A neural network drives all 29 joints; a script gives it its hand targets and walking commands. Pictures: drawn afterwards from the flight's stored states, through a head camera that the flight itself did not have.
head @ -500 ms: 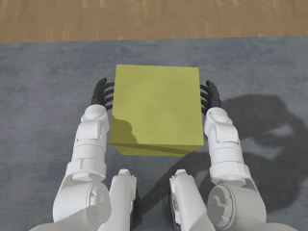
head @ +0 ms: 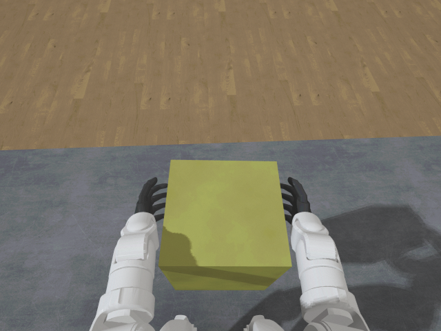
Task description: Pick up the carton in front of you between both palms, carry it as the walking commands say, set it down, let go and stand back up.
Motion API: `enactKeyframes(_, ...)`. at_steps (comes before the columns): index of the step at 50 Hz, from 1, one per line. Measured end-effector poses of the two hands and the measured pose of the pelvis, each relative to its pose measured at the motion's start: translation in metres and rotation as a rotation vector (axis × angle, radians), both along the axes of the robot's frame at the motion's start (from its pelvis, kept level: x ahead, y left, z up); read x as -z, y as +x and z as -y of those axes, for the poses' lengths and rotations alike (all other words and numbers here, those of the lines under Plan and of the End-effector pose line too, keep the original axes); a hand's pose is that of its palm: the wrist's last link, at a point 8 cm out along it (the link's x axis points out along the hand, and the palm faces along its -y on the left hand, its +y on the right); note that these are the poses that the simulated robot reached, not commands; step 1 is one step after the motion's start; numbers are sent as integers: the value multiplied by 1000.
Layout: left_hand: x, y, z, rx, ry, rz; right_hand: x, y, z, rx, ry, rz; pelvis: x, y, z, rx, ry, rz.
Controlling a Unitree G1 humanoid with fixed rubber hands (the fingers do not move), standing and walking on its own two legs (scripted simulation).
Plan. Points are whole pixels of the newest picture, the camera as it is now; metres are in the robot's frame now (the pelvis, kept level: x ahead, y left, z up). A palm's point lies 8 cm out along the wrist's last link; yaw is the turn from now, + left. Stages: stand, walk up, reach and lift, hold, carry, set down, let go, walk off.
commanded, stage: reach and lift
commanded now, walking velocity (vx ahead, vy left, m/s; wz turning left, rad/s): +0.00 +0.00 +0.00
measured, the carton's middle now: (221, 231) +0.32 +0.00 -0.08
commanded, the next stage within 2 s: hold in 1.28 s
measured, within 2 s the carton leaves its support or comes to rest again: neither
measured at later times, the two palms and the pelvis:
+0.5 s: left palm (133, 212) +0.30 +0.15 +0.07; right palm (314, 209) +0.30 -0.15 +0.07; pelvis +0.00 +0.00 +0.04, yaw +0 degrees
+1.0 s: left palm (132, 203) +0.31 +0.15 +0.08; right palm (315, 200) +0.31 -0.15 +0.08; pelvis +0.02 +0.00 +0.05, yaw +0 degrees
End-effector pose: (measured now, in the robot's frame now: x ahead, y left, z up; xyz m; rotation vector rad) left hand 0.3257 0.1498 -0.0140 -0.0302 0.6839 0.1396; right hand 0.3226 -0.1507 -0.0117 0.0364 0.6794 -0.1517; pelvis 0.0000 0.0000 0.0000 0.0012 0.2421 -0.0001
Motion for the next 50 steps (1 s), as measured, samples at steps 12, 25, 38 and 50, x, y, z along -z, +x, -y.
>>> enactKeyframes(12,-69,-20,-1,-4,19,33,-68,-15,-1,-31,-15,33,-36,10,2,-5,1,221)
enactKeyframes(25,-79,-29,-1,7,27,0,-79,-25,-1,-36,-21,0,-41,-4,2,-6,0,318)
enactKeyframes(38,-86,-22,-1,14,31,15,-86,-18,-1,-37,-26,15,-44,2,0,-4,0,321)
enactKeyframes(50,-91,-18,-1,31,55,8,-91,-14,-1,-57,-49,8,-48,15,0,-2,-1,328)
